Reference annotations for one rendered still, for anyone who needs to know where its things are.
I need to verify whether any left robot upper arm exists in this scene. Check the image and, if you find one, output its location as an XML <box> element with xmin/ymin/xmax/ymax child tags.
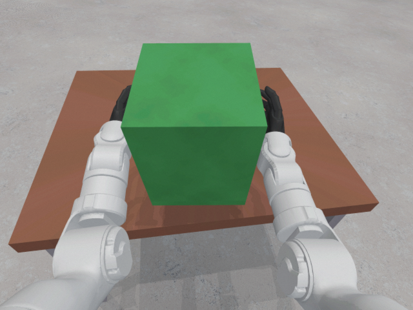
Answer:
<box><xmin>0</xmin><ymin>224</ymin><xmax>132</xmax><ymax>310</ymax></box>

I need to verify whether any table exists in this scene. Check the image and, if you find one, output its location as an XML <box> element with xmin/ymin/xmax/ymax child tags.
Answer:
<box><xmin>8</xmin><ymin>68</ymin><xmax>379</xmax><ymax>302</ymax></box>

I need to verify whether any carton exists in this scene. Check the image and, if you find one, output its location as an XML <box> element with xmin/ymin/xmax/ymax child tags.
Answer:
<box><xmin>121</xmin><ymin>43</ymin><xmax>268</xmax><ymax>205</ymax></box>

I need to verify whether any robot left forearm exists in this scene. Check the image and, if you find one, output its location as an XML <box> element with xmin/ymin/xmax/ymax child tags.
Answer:
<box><xmin>52</xmin><ymin>120</ymin><xmax>132</xmax><ymax>273</ymax></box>

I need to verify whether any right robot upper arm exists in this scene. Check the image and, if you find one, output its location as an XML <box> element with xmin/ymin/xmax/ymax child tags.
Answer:
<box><xmin>277</xmin><ymin>238</ymin><xmax>408</xmax><ymax>310</ymax></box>

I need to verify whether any robot right hand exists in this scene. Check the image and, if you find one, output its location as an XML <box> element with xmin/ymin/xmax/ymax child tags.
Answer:
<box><xmin>260</xmin><ymin>86</ymin><xmax>285</xmax><ymax>133</ymax></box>

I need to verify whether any robot right forearm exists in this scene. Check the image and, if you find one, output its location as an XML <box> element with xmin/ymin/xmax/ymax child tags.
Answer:
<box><xmin>257</xmin><ymin>132</ymin><xmax>357</xmax><ymax>277</ymax></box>

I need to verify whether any robot left hand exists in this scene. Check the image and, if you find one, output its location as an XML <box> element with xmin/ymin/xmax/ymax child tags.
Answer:
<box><xmin>110</xmin><ymin>85</ymin><xmax>132</xmax><ymax>121</ymax></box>

